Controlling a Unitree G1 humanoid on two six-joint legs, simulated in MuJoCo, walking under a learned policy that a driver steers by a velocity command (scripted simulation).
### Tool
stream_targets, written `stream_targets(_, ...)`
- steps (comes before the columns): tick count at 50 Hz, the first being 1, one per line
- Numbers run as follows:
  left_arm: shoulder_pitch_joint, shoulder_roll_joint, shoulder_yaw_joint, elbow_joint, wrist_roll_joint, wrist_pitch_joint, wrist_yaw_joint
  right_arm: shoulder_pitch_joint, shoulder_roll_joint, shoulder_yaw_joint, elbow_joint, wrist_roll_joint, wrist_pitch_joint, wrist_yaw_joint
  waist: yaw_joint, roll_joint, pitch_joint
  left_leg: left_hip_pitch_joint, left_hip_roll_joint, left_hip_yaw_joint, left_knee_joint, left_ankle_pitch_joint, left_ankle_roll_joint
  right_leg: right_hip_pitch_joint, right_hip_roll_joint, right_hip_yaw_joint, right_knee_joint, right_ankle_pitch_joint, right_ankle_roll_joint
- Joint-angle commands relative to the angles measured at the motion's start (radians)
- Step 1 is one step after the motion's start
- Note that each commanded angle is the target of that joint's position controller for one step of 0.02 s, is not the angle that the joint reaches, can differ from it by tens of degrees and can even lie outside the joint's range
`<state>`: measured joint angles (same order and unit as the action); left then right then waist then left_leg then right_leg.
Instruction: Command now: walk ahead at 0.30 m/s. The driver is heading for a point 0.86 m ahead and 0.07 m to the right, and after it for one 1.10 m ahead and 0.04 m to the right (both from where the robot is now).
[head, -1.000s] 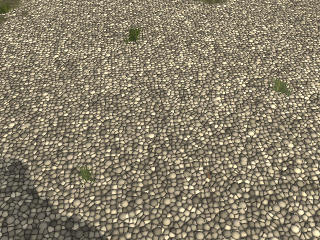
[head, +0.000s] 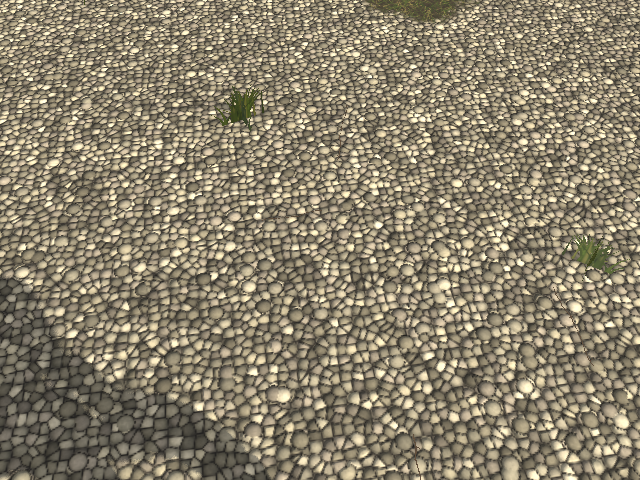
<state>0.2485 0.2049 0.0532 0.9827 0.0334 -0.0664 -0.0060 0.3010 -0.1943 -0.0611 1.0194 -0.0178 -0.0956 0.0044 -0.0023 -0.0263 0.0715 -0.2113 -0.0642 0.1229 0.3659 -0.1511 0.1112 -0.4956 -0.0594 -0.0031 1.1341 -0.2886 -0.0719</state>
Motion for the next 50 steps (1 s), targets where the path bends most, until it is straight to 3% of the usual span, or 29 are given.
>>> stream_targets(1,0.155,-0.001,0.000,0.012,0.003,0.027,-0.001,0.056,-0.080,0.001,-0.018,-0.001,-0.025,-0.004,0.064,0.075,-0.046,0.008,0.264,-0.142,-0.140,0.701,0.099,0.017,-0.010,-0.014,-0.070,0.058,0.023)
stream_targets(4,0.043,-0.002,-0.012,-0.018,-0.007,0.029,0.000,0.069,-0.070,0.016,-0.011,0.003,-0.012,-0.008,0.045,0.113,-0.038,0.020,0.219,-0.072,-0.127,0.743,0.069,0.027,0.000,-0.053,-0.271,0.160,0.033)
stream_targets(7,-0.027,-0.001,-0.022,-0.027,-0.016,0.029,0.009,0.127,-0.071,0.023,0.014,0.004,-0.002,-0.015,0.007,0.123,-0.055,0.085,0.228,-0.067,-0.098,0.763,0.054,0.063,0.023,-0.078,-0.402,0.228,0.029)
stream_targets(11,-0.032,0.015,-0.021,-0.013,-0.014,0.020,0.026,0.144,-0.064,0.028,0.039,-0.005,0.014,-0.027,-0.004,0.125,-0.043,0.153,0.266,-0.106,-0.014,0.728,0.069,0.114,0.041,-0.067,-0.515,0.154,0.004)
stream_targets(13,0.046,0.012,-0.018,0.021,-0.011,0.006,0.035,0.120,-0.063,0.029,0.044,0.002,0.019,-0.034,0.036,0.088,-0.045,0.155,0.253,-0.117,0.088,0.674,0.042,0.229,0.051,-0.062,-0.687,0.225,-0.013)
stream_targets(14,0.107,0.047,-0.010,0.042,-0.006,-0.009,0.040,0.142,-0.061,0.030,0.047,0.004,0.017,-0.035,0.048,0.031,-0.084,0.117,0.215,-0.110,0.169,0.541,0.004,0.355,-0.011,0.001,-0.744,0.502,-0.021)
stream_targets(15,0.173,0.111,0.002,0.054,0.003,-0.019,0.041,0.216,-0.032,0.036,0.043,0.010,0.018,-0.039,0.016,-0.064,-0.169,0.026,0.159,-0.079,0.284,0.176,-0.026,0.522,-0.171,0.123,-0.661,0.938,-0.069)
stream_targets(16,0.175,0.082,-0.006,0.057,-0.013,-0.006,0.042,0.311,0.031,0.045,0.084,0.039,0.042,-0.041,0.016,-0.178,-0.256,-0.038,0.050,-0.050,0.420,-0.303,-0.051,0.568,-0.311,0.274,-0.678,1.056,-0.236)
stream_targets(17,0.158,0.031,-0.022,0.051,-0.021,0.002,0.037,0.233,-0.018,0.032,0.075,0.027,0.063,-0.044,0.036,-0.144,-0.218,-0.083,0.040,-0.097,0.488,-0.516,-0.054,0.500,-0.329,0.332,-0.755,0.881,-0.267)
stream_targets(18,0.109,0.034,-0.025,0.046,-0.018,0.008,0.039,0.157,-0.026,0.025,0.057,0.009,0.073,-0.041,0.027,-0.110,-0.139,-0.110,0.043,-0.122,0.523,-0.525,-0.061,0.420,-0.295,0.307,-0.804,0.709,-0.251)
stream_targets(19,0.070,0.034,-0.029,0.042,-0.012,0.014,0.045,0.114,-0.010,0.026,0.054,-0.002,0.082,-0.035,0.010,-0.063,-0.104,-0.104,0.059,-0.141,0.517,-0.475,-0.070,0.355,-0.260,0.271,-0.843,0.565,-0.219)
stream_targets(20,0.038,0.029,-0.033,0.038,-0.011,0.020,0.054,0.099,0.007,0.029,0.055,-0.003,0.091,-0.032,-0.014,-0.052,-0.075,-0.070,0.076,-0.148,0.468,-0.417,-0.079,0.286,-0.226,0.224,-0.877,0.468,-0.180)
stream_targets(22,-0.001,0.027,-0.036,0.039,-0.011,0.026,0.056,0.134,0.038,0.040,0.081,-0.001,0.101,-0.033,-0.042,-0.063,-0.077,-0.002,0.073,-0.126,0.349,-0.340,-0.097,0.246,-0.161,0.155,-0.895,0.359,-0.121)
stream_targets(25,-0.001,0.043,-0.032,0.052,-0.023,0.033,0.050,0.154,0.037,0.044,0.111,0.006,0.111,-0.042,-0.048,-0.052,-0.094,0.083,0.066,-0.095,0.175,-0.182,-0.102,0.226,-0.126,0.122,-0.890,0.149,-0.082)
stream_targets(27,0.009,0.051,-0.024,0.061,-0.033,0.046,0.044,0.127,0.019,0.047,0.107,-0.005,0.110,-0.043,-0.035,-0.032,-0.040,0.126,0.099,-0.128,0.045,-0.057,-0.094,0.147,-0.096,0.123,-0.917,-0.121,-0.018)
stream_targets(28,0.019,0.049,-0.021,0.064,-0.034,0.052,0.041,0.114,-0.002,0.048,0.093,-0.014,0.104,-0.043,-0.021,-0.031,-0.008,0.111,0.141,-0.173,-0.001,-0.091,-0.089,0.123,-0.079,0.124,-0.922,-0.180,0.012)
stream_targets(29,0.031,0.030,-0.019,0.065,-0.040,0.060,0.038,0.095,-0.020,0.046,0.095,-0.003,0.099,-0.043,0.003,0.040,0.058,-0.025,0.143,-0.189,-0.011,-0.175,-0.078,0.168,-0.037,0.085,-0.920,-0.118,0.025)
stream_targets(32,0.079,-0.002,-0.026,0.096,-0.024,0.058,0.034,0.073,0.000,0.053,0.097,0.008,0.076,-0.045,0.027,0.093,0.031,-0.102,0.162,-0.216,-0.085,-0.165,-0.074,0.345,-0.029,0.056,-0.817,0.098,0.021)
stream_targets(33,0.091,0.007,-0.024,0.103,-0.022,0.056,0.032,0.085,-0.004,0.052,0.098,0.007,0.070,-0.047,0.026,0.086,0.000,-0.087,0.159,-0.220,-0.098,-0.222,-0.066,0.361,-0.017,0.046,-0.799,0.059,0.016)
stream_targets(35,0.090,0.022,-0.016,0.100,-0.020,0.055,0.027,0.102,-0.047,0.034,0.090,0.004,0.072,-0.044,0.019,0.103,0.013,-0.085,0.154,-0.249,-0.110,-0.450,-0.025,0.299,0.035,0.000,-0.723,-0.144,0.001)
stream_targets(36,0.071,0.021,-0.015,0.090,-0.018,0.057,0.023,0.120,-0.060,0.027,0.084,0.003,0.076,-0.041,0.005,0.111,0.052,-0.085,0.177,-0.292,-0.142,-0.567,0.001,0.223,0.056,-0.019,-0.681,-0.216,-0.002)
stream_targets(38,0.008,-0.021,-0.023,0.055,-0.008,0.051,0.010,0.179,-0.091,0.010,0.092,0.005,0.079,-0.041,-0.032,0.183,0.130,-0.030,0.298,-0.447,-0.250,-0.680,0.069,0.066,0.095,-0.088,-0.523,-0.137,0.009)
stream_targets(40,-0.032,-0.006,-0.018,0.020,0.000,0.034,0.000,0.186,-0.095,0.000,0.091,-0.002,0.071,-0.041,-0.038,0.179,0.142,0.029,0.368,-0.502,-0.286,-0.584,0.113,-0.030,0.043,-0.058,-0.403,-0.097,0.001)
stream_targets(43,-0.044,0.017,-0.006,-0.009,-0.008,0.005,-0.013,0.171,-0.092,-0.006,0.086,-0.005,0.049,-0.034,-0.023,0.139,0.109,0.112,0.345,-0.427,-0.240,-0.404,0.107,-0.039,0.019,-0.046,-0.438,-0.106,-0.005)
stream_targets(45,-0.020,0.006,-0.003,-0.013,-0.016,-0.006,-0.016,0.151,-0.100,-0.011,0.080,-0.001,0.040,-0.031,-0.001,0.135,0.089,0.075,0.308,-0.354,-0.197,-0.318,0.092,0.085,0.043,-0.080,-0.542,-0.066,-0.005)
stream_targets(47,0.142,0.000,0.006,0.042,-0.022,-0.011,-0.012,0.109,-0.101,-0.013,0.068,0.006,0.035,-0.026,0.070,0.096,0.057,-0.087,0.243,-0.264,-0.071,-0.241,0.061,0.386,0.100,-0.120,-0.683,0.010,-0.005)
stream_targets(48,0.260,0.033,0.021,0.079,-0.018,-0.018,0.001,0.101,-0.067,-0.003,0.062,0.000,0.026,-0.024,0.115,0.018,0.016,-0.184,0.186,-0.188,0.099,-0.130,0.027,0.565,0.044,-0.026,-0.738,-0.001,-0.012)
stream_targets(49,0.381,0.144,0.046,0.094,-0.007,-0.022,0.018,0.090,0.016,0.021,0.019,0.008,0.018,-0.015,0.143,-0.235,-0.042,-0.357,0.053,-0.042,0.433,-0.228,-0.038,0.694,-0.208,0.346,-0.897,-0.115,-0.083)
stream_targets(50,0.432,0.165,0.047,0.121,-0.012,-0.008,0.018,0.074,-0.037,0.005,-0.002,-0.006,0.022,-0.016,0.134,-0.255,-0.021,-0.455,0.018,-0.043,0.644,-0.418,-0.041,0.645,-0.347,0.562,-0.956,0.051,-0.173)
